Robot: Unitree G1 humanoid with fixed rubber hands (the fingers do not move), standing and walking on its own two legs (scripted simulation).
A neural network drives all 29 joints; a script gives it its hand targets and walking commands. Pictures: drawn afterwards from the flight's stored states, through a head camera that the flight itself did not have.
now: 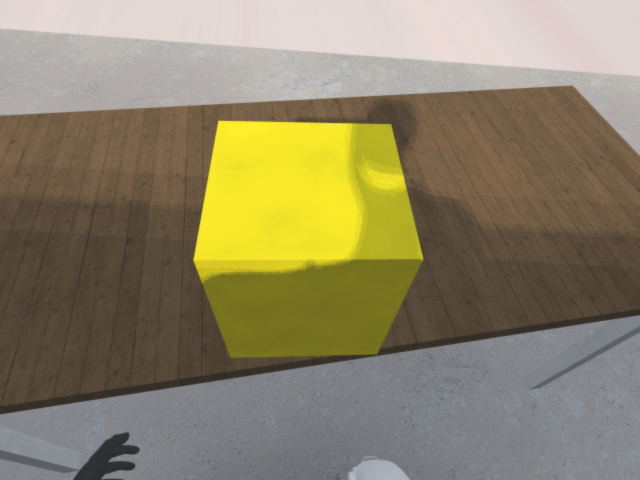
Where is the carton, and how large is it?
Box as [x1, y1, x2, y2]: [193, 121, 422, 357]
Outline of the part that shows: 218,121 193,260 230,357 376,353 422,260 422,255 390,124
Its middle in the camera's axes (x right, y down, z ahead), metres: -0.02 +0.01 +0.51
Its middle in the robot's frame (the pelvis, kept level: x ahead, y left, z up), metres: +0.41 +0.02 +0.04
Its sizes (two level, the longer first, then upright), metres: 0.210 0.200 0.250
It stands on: a table, 0.69 m high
